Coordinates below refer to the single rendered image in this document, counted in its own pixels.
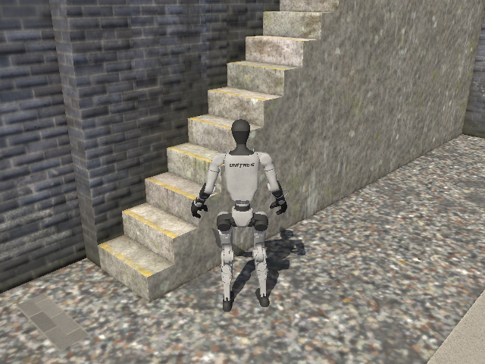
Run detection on stairs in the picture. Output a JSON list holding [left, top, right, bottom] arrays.
[[98, 0, 485, 303]]

